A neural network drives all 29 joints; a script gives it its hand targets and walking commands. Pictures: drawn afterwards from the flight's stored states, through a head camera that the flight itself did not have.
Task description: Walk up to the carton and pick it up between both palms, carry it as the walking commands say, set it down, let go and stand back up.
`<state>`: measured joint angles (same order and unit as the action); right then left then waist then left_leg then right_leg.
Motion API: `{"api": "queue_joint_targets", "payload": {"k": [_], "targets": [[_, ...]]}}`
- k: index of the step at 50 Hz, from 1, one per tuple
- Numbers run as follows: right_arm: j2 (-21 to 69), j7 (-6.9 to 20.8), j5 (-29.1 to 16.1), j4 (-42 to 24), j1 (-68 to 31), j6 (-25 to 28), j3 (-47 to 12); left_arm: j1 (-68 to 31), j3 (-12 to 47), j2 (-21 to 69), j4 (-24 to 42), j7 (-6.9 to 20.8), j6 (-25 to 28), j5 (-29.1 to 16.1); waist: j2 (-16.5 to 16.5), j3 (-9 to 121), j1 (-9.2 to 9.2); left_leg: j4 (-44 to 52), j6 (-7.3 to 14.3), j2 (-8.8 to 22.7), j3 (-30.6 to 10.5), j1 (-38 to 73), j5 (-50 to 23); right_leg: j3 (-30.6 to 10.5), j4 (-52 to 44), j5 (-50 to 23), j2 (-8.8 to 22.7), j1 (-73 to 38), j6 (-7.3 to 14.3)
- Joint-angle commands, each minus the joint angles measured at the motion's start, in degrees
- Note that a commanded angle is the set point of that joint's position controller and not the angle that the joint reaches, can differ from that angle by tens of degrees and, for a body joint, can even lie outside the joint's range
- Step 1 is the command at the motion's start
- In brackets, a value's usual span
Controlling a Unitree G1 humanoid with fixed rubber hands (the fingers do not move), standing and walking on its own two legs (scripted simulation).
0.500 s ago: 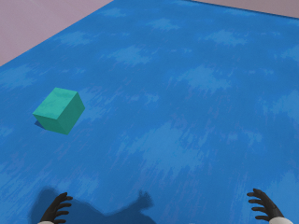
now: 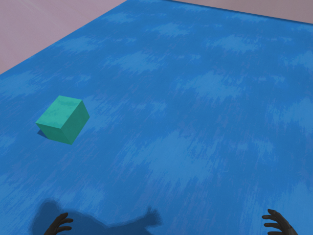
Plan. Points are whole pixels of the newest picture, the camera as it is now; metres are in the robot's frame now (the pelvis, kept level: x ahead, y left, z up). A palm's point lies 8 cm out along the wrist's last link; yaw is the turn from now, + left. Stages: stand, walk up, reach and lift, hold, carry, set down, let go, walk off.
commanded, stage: stand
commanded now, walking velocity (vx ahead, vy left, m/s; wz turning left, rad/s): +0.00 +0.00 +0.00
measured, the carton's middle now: (65, 119) +1.01 +0.76 -0.67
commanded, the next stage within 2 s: walk up in 0.74 s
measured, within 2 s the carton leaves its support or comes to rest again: neither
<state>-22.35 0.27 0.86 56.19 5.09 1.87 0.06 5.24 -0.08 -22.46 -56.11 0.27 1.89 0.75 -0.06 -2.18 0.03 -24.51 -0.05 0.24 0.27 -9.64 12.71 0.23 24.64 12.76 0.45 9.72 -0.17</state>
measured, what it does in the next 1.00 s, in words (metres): stands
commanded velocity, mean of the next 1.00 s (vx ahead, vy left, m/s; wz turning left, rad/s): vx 0.01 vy -0.01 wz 0.05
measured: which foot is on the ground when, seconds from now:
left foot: down 0.00-1.00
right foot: down 0.00-1.00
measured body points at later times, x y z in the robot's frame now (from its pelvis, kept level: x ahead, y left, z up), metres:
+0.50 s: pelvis +0.00 +0.00 +0.00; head +0.00 +0.00 +0.45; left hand +0.11 +0.32 -0.11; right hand +0.11 -0.32 -0.11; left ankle +0.01 +0.12 -0.74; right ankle +0.01 -0.12 -0.74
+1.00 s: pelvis +0.00 +0.00 +0.00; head +0.02 +0.00 +0.45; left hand +0.12 +0.32 -0.11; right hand +0.10 -0.32 -0.11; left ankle +0.01 +0.12 -0.74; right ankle +0.00 -0.13 -0.73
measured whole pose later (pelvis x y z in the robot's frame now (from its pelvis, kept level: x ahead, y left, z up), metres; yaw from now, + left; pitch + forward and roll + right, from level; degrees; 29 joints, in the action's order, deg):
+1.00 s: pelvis +0.00 +0.00 +0.00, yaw +4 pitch -1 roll -1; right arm -22.1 0.0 0.9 57.5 8.5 -1.6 2.9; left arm 3.5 -2.1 -22.3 -56.7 -0.6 -1.5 0.8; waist 0.3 -2.2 1.5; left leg -22.5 0.0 -0.1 -3.2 -10.9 11.0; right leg 3.3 33.3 22.1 1.2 13.6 -2.0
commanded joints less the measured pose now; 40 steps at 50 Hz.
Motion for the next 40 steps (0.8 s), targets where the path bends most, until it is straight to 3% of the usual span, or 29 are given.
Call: {"api": "queue_joint_targets", "payload": {"k": [1,40], "targets": [[-9.67,-0.26,-0.03,-1.72,-2.68,0.55,1.9,-2.65,-1.85,-9.69,1.73,-0.26,0.54,-0.02,0.03,3.37,-0.03,5.19,2.08,6.16,-5.54,0.65,-5.95,-5.56,-5.22,-5.99,6.13,-0.77,2.18],[-10.27,-0.51,-0.14,2.08,-2.44,-0.07,1.88,-2.51,-1.61,-10.21,-2.03,-0.54,-0.11,-0.08,0.08,3.24,-0.02,7.9,1.7,6.85,-5.59,2.5,-8.15,-5.42,-7.95,-7.89,6.82,-2.76,1.76]]}}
